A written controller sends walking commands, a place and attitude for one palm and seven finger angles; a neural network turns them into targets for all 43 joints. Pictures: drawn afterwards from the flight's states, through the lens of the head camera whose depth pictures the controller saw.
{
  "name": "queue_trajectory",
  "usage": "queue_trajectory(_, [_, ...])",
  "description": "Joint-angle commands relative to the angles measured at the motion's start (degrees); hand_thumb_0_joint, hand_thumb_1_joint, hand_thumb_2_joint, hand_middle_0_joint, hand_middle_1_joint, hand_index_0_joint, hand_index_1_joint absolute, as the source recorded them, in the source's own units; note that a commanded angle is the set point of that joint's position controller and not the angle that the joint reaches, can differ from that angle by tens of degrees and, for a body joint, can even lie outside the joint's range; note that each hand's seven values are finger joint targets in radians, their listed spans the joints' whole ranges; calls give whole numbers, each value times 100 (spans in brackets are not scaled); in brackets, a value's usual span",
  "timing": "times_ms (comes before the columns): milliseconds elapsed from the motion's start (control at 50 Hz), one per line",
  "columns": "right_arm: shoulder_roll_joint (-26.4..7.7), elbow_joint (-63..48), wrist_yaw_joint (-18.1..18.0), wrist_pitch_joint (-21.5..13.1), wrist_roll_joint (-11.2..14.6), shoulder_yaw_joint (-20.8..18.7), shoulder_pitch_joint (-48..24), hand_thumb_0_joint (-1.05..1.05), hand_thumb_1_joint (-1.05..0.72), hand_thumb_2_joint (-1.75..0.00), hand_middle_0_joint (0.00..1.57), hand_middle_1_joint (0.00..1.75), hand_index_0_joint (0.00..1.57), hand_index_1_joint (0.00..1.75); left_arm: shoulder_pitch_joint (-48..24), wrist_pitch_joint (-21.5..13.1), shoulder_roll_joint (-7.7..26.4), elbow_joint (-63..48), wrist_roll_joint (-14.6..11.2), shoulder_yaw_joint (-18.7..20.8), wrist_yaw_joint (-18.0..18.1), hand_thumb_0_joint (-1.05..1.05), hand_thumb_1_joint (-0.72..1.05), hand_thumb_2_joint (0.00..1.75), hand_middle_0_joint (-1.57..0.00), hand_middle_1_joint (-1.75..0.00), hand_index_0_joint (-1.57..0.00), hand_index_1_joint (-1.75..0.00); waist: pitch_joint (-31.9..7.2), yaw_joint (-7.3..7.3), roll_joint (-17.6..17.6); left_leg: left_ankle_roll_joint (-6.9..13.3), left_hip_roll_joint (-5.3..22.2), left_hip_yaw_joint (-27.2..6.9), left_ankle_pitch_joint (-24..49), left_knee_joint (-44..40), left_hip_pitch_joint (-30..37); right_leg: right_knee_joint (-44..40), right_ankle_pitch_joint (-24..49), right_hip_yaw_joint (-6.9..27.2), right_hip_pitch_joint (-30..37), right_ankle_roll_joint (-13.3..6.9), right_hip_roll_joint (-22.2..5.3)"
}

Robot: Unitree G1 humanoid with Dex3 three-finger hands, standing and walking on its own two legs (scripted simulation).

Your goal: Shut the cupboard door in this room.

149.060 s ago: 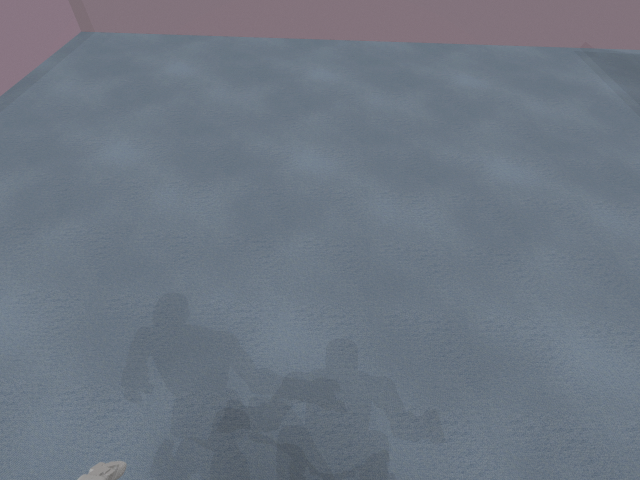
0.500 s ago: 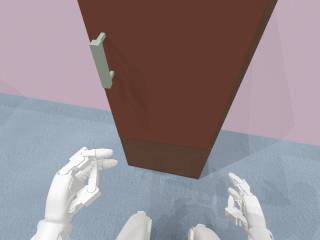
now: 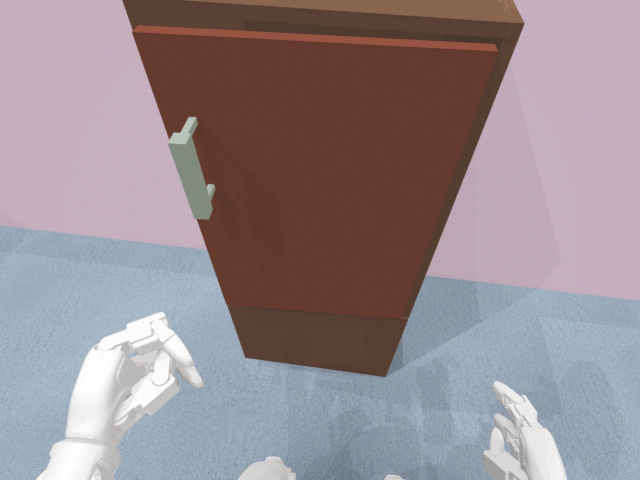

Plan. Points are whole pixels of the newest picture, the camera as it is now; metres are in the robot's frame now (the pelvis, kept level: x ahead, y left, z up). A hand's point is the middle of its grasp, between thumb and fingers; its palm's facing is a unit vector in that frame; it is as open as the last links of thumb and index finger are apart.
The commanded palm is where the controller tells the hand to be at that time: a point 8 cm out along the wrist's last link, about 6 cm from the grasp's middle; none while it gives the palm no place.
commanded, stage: raise the hand and make a fist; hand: left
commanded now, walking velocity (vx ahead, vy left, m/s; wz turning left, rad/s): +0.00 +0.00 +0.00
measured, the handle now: (197, 169) +0.48 +0.21 +0.12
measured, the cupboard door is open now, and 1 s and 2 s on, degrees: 3 3 3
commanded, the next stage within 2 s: bring the fist close to the handle in 0.80 s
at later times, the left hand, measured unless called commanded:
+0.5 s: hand (155, 327) +0.24 +0.19 +0.12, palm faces +0.01 -1.00 -0.06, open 3.1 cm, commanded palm +0.22 +0.23 +0.12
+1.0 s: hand (164, 334) +0.24 +0.18 +0.12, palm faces +0.01 -1.00 -0.06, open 3.1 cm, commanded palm +0.23 +0.23 +0.12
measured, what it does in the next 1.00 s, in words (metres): stands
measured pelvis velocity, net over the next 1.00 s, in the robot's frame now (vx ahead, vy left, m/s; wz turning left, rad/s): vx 0.01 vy -0.01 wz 0.01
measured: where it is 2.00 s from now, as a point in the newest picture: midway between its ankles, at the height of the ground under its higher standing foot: outside the picture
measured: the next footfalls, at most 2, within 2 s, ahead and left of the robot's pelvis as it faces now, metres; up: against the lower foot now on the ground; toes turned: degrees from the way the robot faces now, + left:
none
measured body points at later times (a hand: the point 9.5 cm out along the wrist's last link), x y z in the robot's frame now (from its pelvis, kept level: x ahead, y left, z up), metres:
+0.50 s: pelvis +0.02 -0.01 +0.02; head +0.03 -0.02 +0.47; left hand +0.24 +0.24 +0.13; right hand +0.19 -0.24 -0.05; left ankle +0.03 +0.10 -0.68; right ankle +0.01 -0.12 -0.68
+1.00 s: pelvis +0.01 -0.01 +0.03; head +0.02 -0.03 +0.47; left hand +0.23 +0.23 +0.13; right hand +0.19 -0.24 -0.05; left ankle +0.03 +0.10 -0.68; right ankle +0.01 -0.12 -0.68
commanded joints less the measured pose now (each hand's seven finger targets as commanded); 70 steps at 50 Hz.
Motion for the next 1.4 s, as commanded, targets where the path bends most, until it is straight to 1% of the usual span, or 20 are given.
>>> queue_trajectory(0, [-561,-896,-19,-276,16,-135,-281,0,-90,-90,20,30,20,30,-454,-343,565,-1273,-163,497,-64,0,90,90,-123,-142,-123,-142,-766,-13,108,-10,-29,-240,977,-1231,966,-1017,958,15,423,-86,159])
queue_trajectory(40, [-561,-898,-10,-269,32,-106,-269,0,-90,-90,20,30,20,30,-497,-230,575,-1208,-138,459,-150,0,90,90,-126,-146,-126,-146,-750,-24,238,-11,-21,-231,1134,-1267,1079,-1044,1145,7,506,-90,157])
queue_trajectory(140, [-572,-851,-47,-246,71,-50,-309,0,-90,-90,20,30,20,30,-800,97,693,-955,-252,642,-340,0,90,90,-130,-150,-130,-150,-530,-25,-81,1,-28,-230,1063,-1422,1104,-1341,1127,74,735,-57,148])
queue_trajectory(220, [-568,-781,-77,-286,67,-16,-360,0,-90,-90,20,30,20,30,-1126,172,935,-1050,-299,919,-378,0,90,90,-130,-150,-130,-150,-672,34,91,-5,-34,-219,1250,-1495,1328,-1425,1307,94,944,-65,138])
queue_trajectory(300, [-566,-705,-64,-359,73,12,-369,0,-90,-90,20,30,20,30,-1284,181,864,-1007,-422,963,-494,0,90,90,-130,-150,-130,-150,-737,40,103,-26,-48,-213,1487,-1577,1510,-1475,1622,68,1081,-57,129])
queue_trajectory(400, [-607,-629,-81,-397,101,-8,-388,0,-90,-90,20,30,20,30,-1353,348,889,-710,-493,1030,-641,0,90,90,-130,-150,-130,-150,-676,46,-49,-12,-69,-164,1588,-1649,1555,-1641,1794,141,1245,-21,90])
queue_trajectory(420, [-621,-604,-84,-392,98,-18,-403,0,-90,-90,20,30,20,30,-1251,404,909,-511,-503,1080,-654,0,90,90,-130,-150,-130,-150,-615,69,-250,1,-67,-165,1605,-1648,1488,-1689,1804,165,1300,-9,81])
queue_trajectory(440, [-603,-617,-71,-402,109,-22,-417,0,-90,-90,20,30,20,30,-1206,410,759,-506,-521,968,-687,0,90,90,-130,-150,-130,-150,-576,67,-231,-7,-82,-150,1593,-1676,1494,-1708,1814,172,1305,-3,60])
queue_trajectory(540, [-604,-625,-58,-423,86,-56,-413,0,-90,-90,20,30,20,30,-1322,284,905,-787,-478,1084,-606,0,90,90,-130,-150,-130,-150,-736,101,-16,-7,-95,-101,1688,-1707,1618,-1701,1911,216,1400,-9,45])
queue_trajectory(620, [-623,-561,-47,-411,71,-80,-396,0,-90,-90,20,30,20,30,-1314,126,956,-664,-464,1168,-526,0,90,90,-130,-150,-130,-150,-608,74,-241,-6,-83,-90,1573,-1678,1521,-1741,1746,247,1343,3,63])
queue_trajectory(700, [-609,-578,-37,-401,87,-67,-423,0,-90,-90,20,30,20,30,-1380,71,822,-699,-436,1005,-535,0,90,90,-130,-150,-130,-150,-558,50,81,-25,-93,-76,1390,-1726,1562,-1745,1522,229,1220,-19,67])
queue_trajectory(720, [-625,-558,-46,-389,80,-74,-417,0,-90,-90,20,30,20,30,-1339,97,910,-599,-423,1056,-527,0,90,90,-130,-150,-130,-150,-460,35,-80,-4,-80,-80,1360,-1698,1475,-1795,1471,276,1229,-5,57])
queue_trajectory(880, [-612,-588,-68,-401,89,-38,-478,0,-90,-90,20,30,20,30,-1460,116,875,-665,-439,1020,-529,0,90,90,-130,-150,-130,-150,-438,43,-13,-16,-85,-115,1143,-1777,1500,-1854,1168,268,1190,-12,58])
queue_trajectory(960, [-642,-419,-121,-403,86,-30,-479,0,-90,-90,20,30,20,30,-2422,107,956,-307,-399,1016,-512,0,90,90,-130,-150,-130,-150,-331,-110,-183,-3,-74,-146,928,-1741,1460,-1942,832,345,993,14,42])
queue_trajectory(1080, [-609,-527,-104,-425,101,-19,-524,0,-90,-90,20,30,20,30,-1889,264,1217,-382,-473,1371,-646,0,90,90,-130,-150,-130,-150,-1009,198,47,-1,-96,-91,1515,-1856,1736,-1868,1665,333,1663,-23,12])
queue_trajectory(1120, [-601,-539,-98,-413,108,-19,-560,0,-90,-90,20,30,20,30,-1581,341,1334,-373,-526,1577,-662,0,90,90,-130,-150,-130,-150,-930,257,-138,5,-82,-88,1703,-1882,1707,-1868,1943,311,1799,-11,16])
queue_trajectory(1140, [-569,-576,-80,-416,119,7,-582,0,-90,-90,20,30,20,30,-1539,385,1104,-460,-556,1388,-703,0,90,90,-130,-150,-130,-150,-813,223,-68,4,-90,-72,1752,-1941,1756,-1868,2078,254,1744,-3,24])
queue_trajectory(1160, [-572,-592,-76,-425,131,-2,-590,0,-90,-90,20,30,20,30,-1525,415,1149,-637,-604,1451,-705,0,90,90,-130,-150,-130,-150,-765,234,57,-6,-89,-66,1736,-1968,1799,-1897,2070,241,1718,0,38])
queue_trajectory(1220, [-606,-571,-95,-440,132,-3,-579,0,-90,-90,20,30,20,30,-1404,570,1127,-594,-680,1496,-711,0,90,90,-130,-150,-130,-150,-413,181,-256,3,-78,-83,1589,-2011,1732,-2054,1868,251,1655,29,51])
queue_trajectory(1380, [-641,-481,-191,-568,174,25,-619,0,-90,-90,20,30,20,30,-1825,710,1218,-1077,-670,1448,-812,0,90,90,-130,-150,-130,-150,-259,95,141,15,-79,-156,1239,-2226,2070,-2277,1314,189,1524,4,83])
